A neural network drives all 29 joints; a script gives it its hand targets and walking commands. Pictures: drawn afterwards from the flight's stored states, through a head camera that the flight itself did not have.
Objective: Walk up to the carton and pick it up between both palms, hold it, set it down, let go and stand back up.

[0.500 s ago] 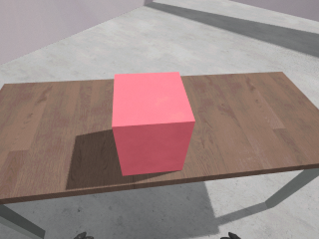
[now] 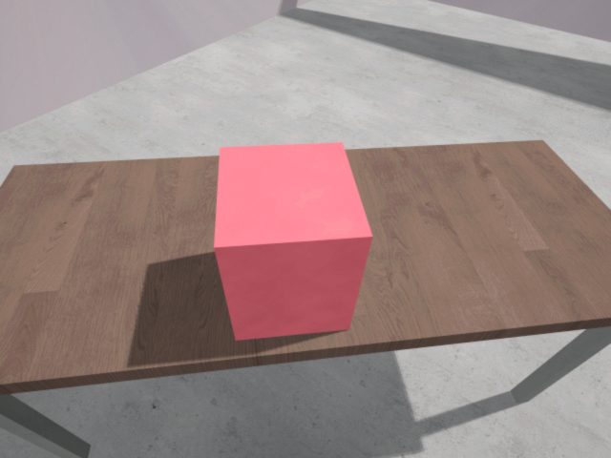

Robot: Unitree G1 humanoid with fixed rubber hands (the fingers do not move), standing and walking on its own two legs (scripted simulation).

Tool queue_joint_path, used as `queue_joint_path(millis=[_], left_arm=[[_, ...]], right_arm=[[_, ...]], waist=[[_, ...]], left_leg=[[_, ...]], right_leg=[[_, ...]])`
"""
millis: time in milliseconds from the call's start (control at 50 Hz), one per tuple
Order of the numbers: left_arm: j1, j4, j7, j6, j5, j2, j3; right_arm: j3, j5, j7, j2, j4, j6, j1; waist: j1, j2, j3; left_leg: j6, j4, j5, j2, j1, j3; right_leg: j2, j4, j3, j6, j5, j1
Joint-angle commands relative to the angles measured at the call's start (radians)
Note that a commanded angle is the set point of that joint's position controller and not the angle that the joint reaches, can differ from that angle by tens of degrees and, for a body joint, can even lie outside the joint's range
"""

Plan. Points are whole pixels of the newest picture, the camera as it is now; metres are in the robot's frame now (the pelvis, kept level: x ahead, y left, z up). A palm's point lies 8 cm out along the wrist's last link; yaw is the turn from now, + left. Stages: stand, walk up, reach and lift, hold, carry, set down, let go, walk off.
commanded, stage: stand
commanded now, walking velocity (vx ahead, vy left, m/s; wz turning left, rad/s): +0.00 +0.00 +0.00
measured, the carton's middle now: (287, 243) +0.48 +0.02 -0.01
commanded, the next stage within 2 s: walk up in 1.92 s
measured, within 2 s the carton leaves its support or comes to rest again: neither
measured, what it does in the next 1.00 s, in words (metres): stands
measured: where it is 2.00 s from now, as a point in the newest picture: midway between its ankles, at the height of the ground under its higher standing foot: outside the picture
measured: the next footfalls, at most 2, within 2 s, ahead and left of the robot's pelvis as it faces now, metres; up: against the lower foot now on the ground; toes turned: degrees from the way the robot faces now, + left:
none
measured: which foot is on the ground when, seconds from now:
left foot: down 0.00-1.00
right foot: down 0.00-1.00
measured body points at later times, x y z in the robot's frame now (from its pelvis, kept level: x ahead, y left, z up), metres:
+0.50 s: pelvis +0.00 +0.00 +0.01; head +0.01 +0.00 +0.46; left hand +0.06 +0.23 -0.14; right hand +0.05 -0.24 -0.14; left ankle +0.00 +0.12 -0.73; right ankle +0.00 -0.12 -0.73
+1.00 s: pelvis -0.01 +0.00 +0.01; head +0.00 -0.01 +0.46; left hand -0.01 +0.21 -0.15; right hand -0.01 -0.22 -0.15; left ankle +0.00 +0.12 -0.73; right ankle +0.00 -0.12 -0.73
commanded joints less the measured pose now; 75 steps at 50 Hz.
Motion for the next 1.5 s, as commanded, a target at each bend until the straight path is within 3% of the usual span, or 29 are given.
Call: queue_joint_path(millis=[0,60,200,320,900,1480], left_arm=[[0.001,-0.064,0.007,-0.026,-0.001,0.107,0.031],[0.01,-0.052,0.012,-0.022,0.0,0.099,0.031],[0.03,-0.004,0.015,-0.018,0.001,0.092,0.034],[0.025,0.041,0.016,-0.025,-0.002,0.101,0.044],[0.079,0.318,0.027,-0.019,-0.006,0.037,0.036],[0.105,0.393,0.031,-0.015,-0.007,-0.002,0.024]], right_arm=[[-0.033,0.001,-0.008,-0.099,-0.06,-0.025,0.012],[-0.031,0.0,-0.01,-0.089,-0.037,-0.026,0.007],[-0.039,0.0,-0.014,-0.101,0.019,-0.019,0.036],[-0.042,0.003,-0.013,-0.097,0.063,-0.028,0.04],[-0.03,0.006,-0.026,-0.034,0.317,-0.021,0.102],[-0.015,0.005,-0.031,0.007,0.389,-0.019,0.14]], waist=[[-0.012,-0.005,-0.062],[0.0,0.009,-0.04],[-0.001,-0.008,0.002],[0.0,-0.001,-0.042],[0.0,-0.002,0.067],[0.002,-0.002,0.087]], left_leg=[[0.045,-0.092,0.192,0.046,0.044,-0.07],[0.044,-0.106,0.193,0.045,0.023,-0.073],[0.04,-0.124,0.154,0.042,0.033,-0.069],[0.036,-0.139,0.212,0.054,0.06,-0.056],[0.028,-0.238,0.167,0.067,0.096,-0.06],[0.022,-0.253,0.131,0.068,0.078,-0.059]], right_leg=[[-0.049,-0.106,0.08,-0.049,0.195,0.022],[-0.047,-0.104,0.078,-0.049,0.202,0.035],[-0.059,-0.15,0.101,-0.058,0.143,0.014],[-0.058,-0.135,0.072,-0.051,0.22,0.068],[-0.066,-0.237,0.079,-0.039,0.156,0.085],[-0.066,-0.257,0.081,-0.035,0.113,0.07]])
